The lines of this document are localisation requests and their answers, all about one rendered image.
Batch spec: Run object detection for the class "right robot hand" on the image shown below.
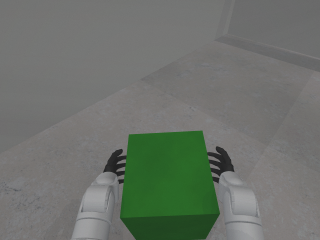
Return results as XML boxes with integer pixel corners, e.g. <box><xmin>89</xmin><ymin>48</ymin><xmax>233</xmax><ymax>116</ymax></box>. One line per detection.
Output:
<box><xmin>207</xmin><ymin>146</ymin><xmax>235</xmax><ymax>183</ymax></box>

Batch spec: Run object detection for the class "robot left forearm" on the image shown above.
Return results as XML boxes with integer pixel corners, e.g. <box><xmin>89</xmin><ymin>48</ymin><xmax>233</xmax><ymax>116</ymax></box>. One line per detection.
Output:
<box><xmin>70</xmin><ymin>171</ymin><xmax>119</xmax><ymax>240</ymax></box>

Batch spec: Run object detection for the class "carton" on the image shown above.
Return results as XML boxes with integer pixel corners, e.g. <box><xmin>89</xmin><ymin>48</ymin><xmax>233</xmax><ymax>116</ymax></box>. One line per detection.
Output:
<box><xmin>120</xmin><ymin>130</ymin><xmax>220</xmax><ymax>240</ymax></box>

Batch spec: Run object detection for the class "robot right forearm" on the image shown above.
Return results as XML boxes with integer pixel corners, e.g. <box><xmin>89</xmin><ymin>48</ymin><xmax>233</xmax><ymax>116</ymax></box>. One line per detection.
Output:
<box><xmin>217</xmin><ymin>171</ymin><xmax>265</xmax><ymax>240</ymax></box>

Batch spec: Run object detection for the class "left robot hand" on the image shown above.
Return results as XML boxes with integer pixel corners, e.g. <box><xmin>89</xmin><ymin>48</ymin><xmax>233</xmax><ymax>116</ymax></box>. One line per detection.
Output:
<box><xmin>103</xmin><ymin>149</ymin><xmax>127</xmax><ymax>184</ymax></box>

